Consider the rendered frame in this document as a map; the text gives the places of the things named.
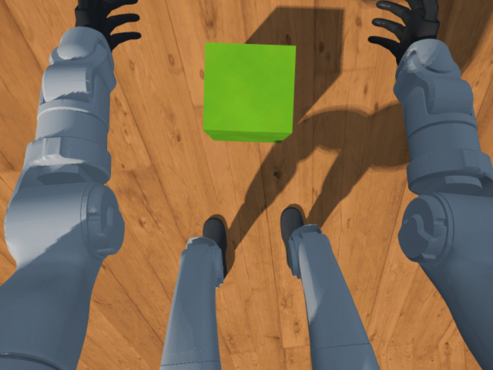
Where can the left robot hand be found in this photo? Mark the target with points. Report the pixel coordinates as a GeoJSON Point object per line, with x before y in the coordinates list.
{"type": "Point", "coordinates": [93, 14]}

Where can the carton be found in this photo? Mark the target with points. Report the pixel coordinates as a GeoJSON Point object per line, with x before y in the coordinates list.
{"type": "Point", "coordinates": [248, 92]}

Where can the robot left foot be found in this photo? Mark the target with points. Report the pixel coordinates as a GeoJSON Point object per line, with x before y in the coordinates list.
{"type": "Point", "coordinates": [214, 229]}

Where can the right robot upper arm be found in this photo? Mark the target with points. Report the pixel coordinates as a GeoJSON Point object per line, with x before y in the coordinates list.
{"type": "Point", "coordinates": [451, 237]}

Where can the right robot hand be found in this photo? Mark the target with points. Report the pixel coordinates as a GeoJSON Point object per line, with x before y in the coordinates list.
{"type": "Point", "coordinates": [421, 23]}

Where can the right robot forearm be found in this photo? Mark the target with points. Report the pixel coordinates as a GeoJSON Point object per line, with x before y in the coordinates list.
{"type": "Point", "coordinates": [441, 128]}

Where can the left robot upper arm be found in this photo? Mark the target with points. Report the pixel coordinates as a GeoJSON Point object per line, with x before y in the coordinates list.
{"type": "Point", "coordinates": [59, 236]}

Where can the left robot forearm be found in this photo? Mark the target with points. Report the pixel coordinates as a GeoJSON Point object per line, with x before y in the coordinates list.
{"type": "Point", "coordinates": [70, 144]}

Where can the left robot shin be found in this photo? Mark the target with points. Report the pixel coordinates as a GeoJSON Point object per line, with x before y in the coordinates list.
{"type": "Point", "coordinates": [198, 240]}

